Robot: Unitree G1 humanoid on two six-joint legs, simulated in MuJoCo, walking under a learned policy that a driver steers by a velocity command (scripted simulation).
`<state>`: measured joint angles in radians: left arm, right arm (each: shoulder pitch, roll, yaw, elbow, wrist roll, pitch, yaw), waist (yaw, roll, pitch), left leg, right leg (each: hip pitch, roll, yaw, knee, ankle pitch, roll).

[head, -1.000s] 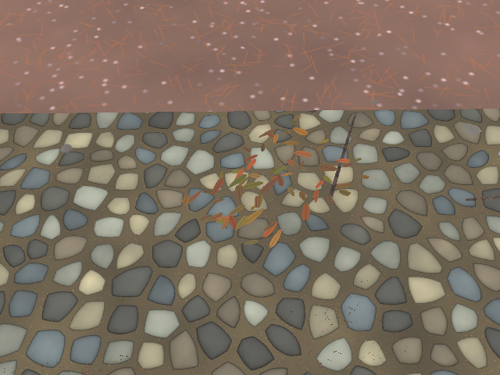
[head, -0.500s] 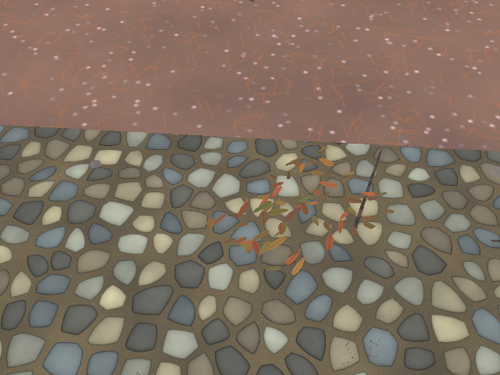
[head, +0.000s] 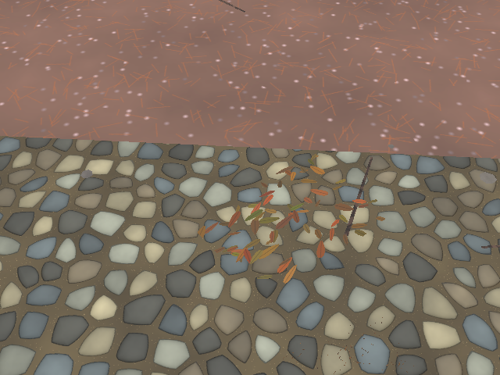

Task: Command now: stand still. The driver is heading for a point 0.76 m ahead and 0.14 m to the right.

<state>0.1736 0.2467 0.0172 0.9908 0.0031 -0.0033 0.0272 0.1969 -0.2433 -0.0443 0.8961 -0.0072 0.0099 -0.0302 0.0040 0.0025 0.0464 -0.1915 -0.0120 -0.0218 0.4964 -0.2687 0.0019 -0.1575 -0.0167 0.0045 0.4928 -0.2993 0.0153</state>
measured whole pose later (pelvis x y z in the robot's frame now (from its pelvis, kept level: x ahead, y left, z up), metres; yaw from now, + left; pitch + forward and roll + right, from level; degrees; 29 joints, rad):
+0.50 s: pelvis +0.10 +0.02 +0.00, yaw +0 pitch +1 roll +0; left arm 0.19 0.28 0.04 0.95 -0.04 -0.10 -0.02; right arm 0.42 -0.21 -0.04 1.03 0.01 -0.10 0.02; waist -0.03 -0.02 0.00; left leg -0.02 -0.03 -0.01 0.36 -0.35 0.04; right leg -0.55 -0.04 -0.01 1.19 -0.38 -0.05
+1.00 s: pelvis +0.36 -0.04 +0.01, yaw +0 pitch +0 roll -2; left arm 0.30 0.25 0.04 0.97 0.01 -0.10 -0.03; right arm 0.18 -0.28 -0.05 0.89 0.01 -0.08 -0.02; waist 0.04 0.04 0.02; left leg -0.65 0.14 -0.04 1.03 -0.18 0.02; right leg -0.15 0.09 -0.06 0.28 -0.13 -0.09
